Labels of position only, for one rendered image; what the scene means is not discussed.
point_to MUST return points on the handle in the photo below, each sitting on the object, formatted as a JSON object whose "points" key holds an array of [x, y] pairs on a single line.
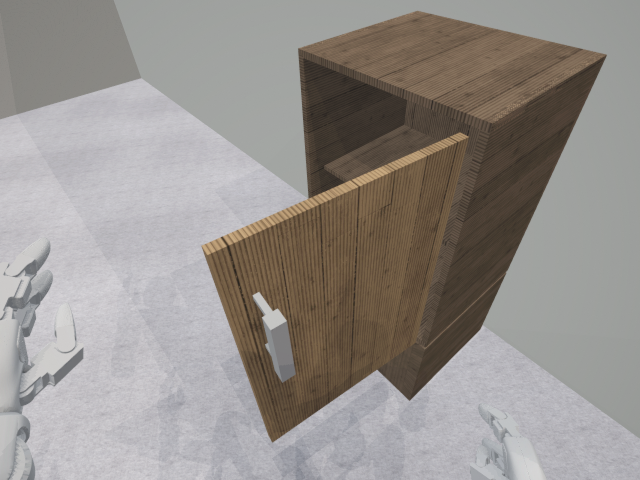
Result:
{"points": [[277, 333]]}

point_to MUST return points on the left robot hand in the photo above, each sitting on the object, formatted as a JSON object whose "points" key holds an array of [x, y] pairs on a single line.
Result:
{"points": [[20, 295]]}

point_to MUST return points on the cupboard door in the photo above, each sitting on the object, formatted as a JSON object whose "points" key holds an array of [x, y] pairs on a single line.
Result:
{"points": [[349, 269]]}

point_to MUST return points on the robot left forearm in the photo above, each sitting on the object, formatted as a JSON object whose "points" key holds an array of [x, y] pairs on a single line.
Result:
{"points": [[16, 462]]}

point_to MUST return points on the right robot hand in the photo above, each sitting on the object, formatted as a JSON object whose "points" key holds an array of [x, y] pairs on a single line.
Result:
{"points": [[516, 459]]}

